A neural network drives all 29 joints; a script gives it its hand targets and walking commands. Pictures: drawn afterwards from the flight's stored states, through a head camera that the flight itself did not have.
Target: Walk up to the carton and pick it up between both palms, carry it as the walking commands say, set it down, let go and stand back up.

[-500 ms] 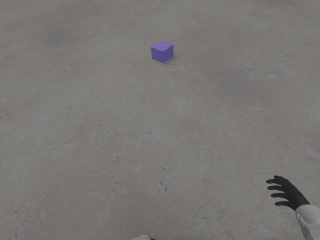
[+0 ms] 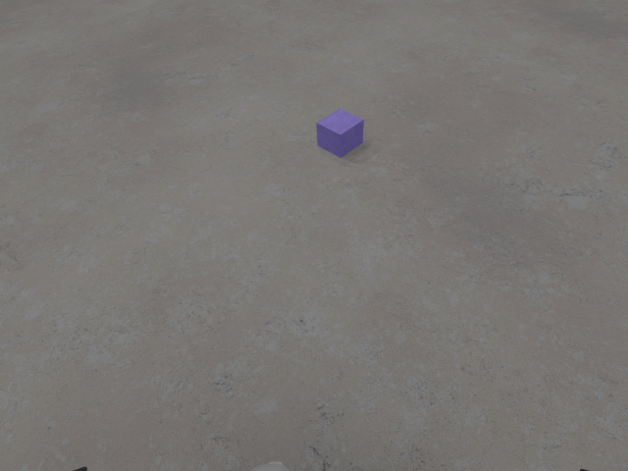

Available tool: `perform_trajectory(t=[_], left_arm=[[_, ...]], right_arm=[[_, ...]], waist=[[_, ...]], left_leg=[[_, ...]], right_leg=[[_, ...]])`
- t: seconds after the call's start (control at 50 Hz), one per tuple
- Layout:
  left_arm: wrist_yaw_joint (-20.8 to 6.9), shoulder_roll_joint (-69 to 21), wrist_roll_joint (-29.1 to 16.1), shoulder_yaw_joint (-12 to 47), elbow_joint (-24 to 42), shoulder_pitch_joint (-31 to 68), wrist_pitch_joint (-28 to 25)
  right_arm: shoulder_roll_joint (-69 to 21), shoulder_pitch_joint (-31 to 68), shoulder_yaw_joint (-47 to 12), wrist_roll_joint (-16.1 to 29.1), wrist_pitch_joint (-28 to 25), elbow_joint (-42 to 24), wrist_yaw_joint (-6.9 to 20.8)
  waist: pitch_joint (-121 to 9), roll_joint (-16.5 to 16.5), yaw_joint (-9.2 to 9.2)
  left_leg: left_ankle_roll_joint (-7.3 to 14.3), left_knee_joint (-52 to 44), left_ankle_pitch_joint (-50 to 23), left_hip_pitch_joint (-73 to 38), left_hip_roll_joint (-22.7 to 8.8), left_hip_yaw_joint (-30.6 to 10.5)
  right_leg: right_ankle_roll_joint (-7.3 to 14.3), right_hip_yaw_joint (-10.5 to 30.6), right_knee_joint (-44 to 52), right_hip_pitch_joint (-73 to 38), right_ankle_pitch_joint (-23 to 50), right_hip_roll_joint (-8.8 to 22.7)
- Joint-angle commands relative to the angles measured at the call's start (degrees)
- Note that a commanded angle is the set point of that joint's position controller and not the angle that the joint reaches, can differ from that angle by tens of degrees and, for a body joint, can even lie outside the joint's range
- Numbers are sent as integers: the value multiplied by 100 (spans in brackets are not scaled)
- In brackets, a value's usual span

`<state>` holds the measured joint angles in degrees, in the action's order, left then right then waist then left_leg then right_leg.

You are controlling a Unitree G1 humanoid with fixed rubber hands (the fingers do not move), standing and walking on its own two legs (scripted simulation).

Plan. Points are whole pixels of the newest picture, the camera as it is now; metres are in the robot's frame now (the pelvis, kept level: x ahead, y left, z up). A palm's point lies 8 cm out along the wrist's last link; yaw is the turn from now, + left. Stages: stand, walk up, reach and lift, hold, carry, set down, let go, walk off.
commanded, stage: walk up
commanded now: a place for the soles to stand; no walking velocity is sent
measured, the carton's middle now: (340, 132) +1.81 -0.10 -0.69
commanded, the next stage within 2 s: none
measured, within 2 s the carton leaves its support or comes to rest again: neither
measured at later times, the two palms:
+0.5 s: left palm (117, 357) +0.33 +0.34 -0.09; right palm (556, 338) +0.32 -0.34 -0.08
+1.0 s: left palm (147, 250) +0.56 +0.36 -0.10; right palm (493, 227) +0.55 -0.32 -0.07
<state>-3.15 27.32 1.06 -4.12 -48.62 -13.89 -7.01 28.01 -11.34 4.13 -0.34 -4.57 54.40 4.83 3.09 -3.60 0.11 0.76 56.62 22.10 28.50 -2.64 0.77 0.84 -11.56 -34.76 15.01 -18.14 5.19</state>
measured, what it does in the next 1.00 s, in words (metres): walks ahead: left foot, then right foot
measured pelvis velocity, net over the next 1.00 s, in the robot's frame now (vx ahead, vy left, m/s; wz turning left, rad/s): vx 0.46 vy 0.03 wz -0.02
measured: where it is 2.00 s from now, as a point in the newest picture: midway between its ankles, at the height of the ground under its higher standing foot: (324, 294)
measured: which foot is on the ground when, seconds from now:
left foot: up 0.00-0.14, down 0.16-0.54, up 0.56-0.80, down 0.82-1.00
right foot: down 0.00-0.20, up 0.22-0.50, down 0.52-0.82, up 0.84-1.00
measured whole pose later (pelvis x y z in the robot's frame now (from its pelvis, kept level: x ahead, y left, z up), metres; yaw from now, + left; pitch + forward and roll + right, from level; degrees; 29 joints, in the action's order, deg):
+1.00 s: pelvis +0.46 +0.03 -0.01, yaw -1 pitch -1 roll +2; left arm -3.2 28.1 0.0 -2.2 -49.3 -13.5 -4.6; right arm 26.6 -12.5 4.4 -0.4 -7.2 50.7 2.1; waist 2.6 4.9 0.2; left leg 3.2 37.5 17.3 19.1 0.5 8.4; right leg 0.8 1.1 -60.1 30.0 -21.9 5.8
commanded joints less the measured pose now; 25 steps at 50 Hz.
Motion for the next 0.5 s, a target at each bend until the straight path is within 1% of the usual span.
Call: perform_trajectory(t=[0.0, 0.02, 0.04, 0.06, 0.08, 0.1, 0.12, 0.14, 0.16, 0.18, 0.2, 0.22, 0.24, 0.26, 0.28, 0.3, 0.32, 0.34, 0.36, 0.38, 0.4, 0.42, 0.44, 0.46, 0.48], left_arm=[[20, 1585, -83, -382, 224, -323, -87], [14, 1531, -50, -306, 264, -191, -80], [-11, 1573, -58, -333, 299, -82, -49], [-21, 1507, -113, -332, 404, -71, -28], [-35, 1595, -138, -303, 360, -191, 12], [-13, 1603, -153, -273, 365, 19, 46], [-10, 1535, -191, -251, 409, 19, 79], [-52, 1192, -139, -143, 355, -124, 107], [17, 714, -263, 101, 678, -115, 127], [-2, 1057, -227, -58, 675, -177, 126], [44, 1418, -220, -91, 555, -14, 169], [38, 1440, -215, -69, 345, -255, 179], [5, 1418, -166, -88, 280, -257, 174], [-38, 1389, -153, -123, 237, -328, 146], [-63, 1423, -139, -122, 163, -329, 122], [-76, 1329, -135, -164, 183, -250, 125], [-137, 1291, -90, -150, 181, -312, 131], [-186, 1338, -28, -192, 141, -232, 120], [-211, 1241, -36, -203, 72, -206, 148], [-229, 1256, -21, -239, 121, -30, 166], [-215, 1185, -31, -265, 15, -117, 185], [-258, 1192, -35, -243, -5, 154, 193], [-247, 1155, -2, -314, -56, -100, 197], [-239, 1194, 2, -308, -189, -138, 196], [-243, 1083, 3, -244, -120, -193, 154]], right_arm=[[722, 642, 131, -26, -80, -641, 72], [714, 587, 172, -26, -56, -669, 118], [683, 557, 179, 15, -64, -668, 123], [762, 793, 176, 13, -73, -722, 125], [740, 803, 176, 55, -66, -726, 155], [653, 577, 146, 26, -58, -752, 135], [804, 107, 266, -34, -69, -613, 99], [1274, -880, 401, -116, -71, -360, 31], [1686, -1390, 603, -232, -105, -385, -113], [1992, -1197, 658, 8, -133, -477, -178], [1874, -720, 657, 171, -141, -596, -172], [1664, -298, 621, 155, -143, -693, -220], [1566, 67, 531, 169, -162, -815, -257], [1413, 216, 469, 134, -194, -799, -250], [1341, 91, 432, 84, -230, -716, -243], [1274, 44, 393, -39, -253, -734, -250], [1424, 67, 438, -15, -242, -759, -195], [1310, 64, 438, -45, -253, -780, -179], [1409, 89, 460, -35, -262, -792, -151], [1466, 345, 492, -8, -244, -827, -137], [1414, 467, 498, -19, -228, -830, -123], [1404, 399, 488, -13, -201, -852, -116], [1424, 664, 482, -6, -180, -961, -137], [1434, 648, 492, 21, -184, -862, -138], [1300, 756, 395, -34, -147, -894, -147]], waist=[[-69, 1192, -304], [-180, 1425, -201], [-278, 1586, -156], [-346, 863, -223], [-481, 1021, -208], [-289, 875, -2], [-588, 605, 289], [-1177, 21, 618], [-1638, -967, 946], [-1432, -751, 826], [-1034, -246, 678], [-548, 111, 366], [-246, 118, 211], [-39, -61, 137], [-97, -59, 167], [89, -210, 123], [-364, -507, 161], [-329, -373, 152], [-360, -676, 143], [-470, -796, 140], [-181, -807, 27], [-125, -689, 161], [-48, -629, -94], [-138, -415, -213], [-95, -291, -356]], left_leg=[[21, -1483, -714, 604, -273, 175], [31, -1682, -811, 220, -193, 162], [34, -2000, -947, 86, -88, 271], [81, -2241, -1084, -159, -17, 500], [76, -2495, -1324, -708, 45, 540], [142, -2706, -1615, -1043, 45, 527], [250, -3055, -1446, -1790, 164, 484], [570, -2760, -1005, -3282, 176, 269], [927, -3243, 438, -3964, -1238, -1912], [1232, -4251, 1339, -4001, -1974, -3763], [1436, -4273, 1731, -3494, -2010, -3454], [1523, -4314, 1698, -2848, -1952, -2889], [1468, -4551, 2133, -2245, -2081, -2718], [1453, -4606, 1468, -1583, -1913, -2296], [1436, -4422, 691, -1698, -1740, -1812], [1429, -4446, 547, -1190, -1645, -1526], [1454, -4320, 688, -1282, -1669, -1380], [1480, -4354, 802, -1229, -1616, -1471], [1351, -4379, 922, -1281, -1424, -1062], [1336, -4244, 1038, -1395, -1482, -1066], [1199, -4430, 1218, -998, -1536, -989], [1116, -4378, 1336, -782, -1303, -858], [1111, -4291, 1360, -575, -1383, -913], [1033, -4055, 1441, -324, -1382, -889], [881, -3613, 1398, -150, -1060, -411]], right_leg=[[1203, 1227, 2115, -759, 704, 1216], [1163, 1024, 2143, -742, 898, 1179], [1142, 900, 1977, -1054, 1360, 1119], [1103, 876, 1794, -1088, 1651, 1260], [962, 713, 1723, -791, 1370, 1123], [906, 634, 1521, -528, 1532, 1187], [726, 401, 708, -366, 1830, 996], [628, 161, -980, 365, 1901, 696], [298, 26, -2840, 1550, 757, 158], [187, 937, -3531, 2597, -775, -408], [218, 1316, -3646, 2767, -677, -60], [173, 1356, -3588, 2817, -432, 166], [80, 1356, -3389, 2876, -490, 406], [-50, 1478, -2927, 2525, -236, 542], [-85, 1474, -2397, 2268, -78, 619], [-63, 1365, -2056, 2068, -254, 604], [-34, 1277, -1617, 1601, -248, 538], [10, 1209, -1437, 1544, -188, 481], [-43, 1124, -1308, 1464, 97, 432], [-27, 1011, -960, 1381, 190, 421], [-34, 1000, -815, 1188, 519, 415], [-28, 847, -605, 1016, 492, 273], [82, 756, -520, 667, 564, 208], [86, 833, -413, 170, 796, 150], [93, 649, -32, -91, 754, 17]])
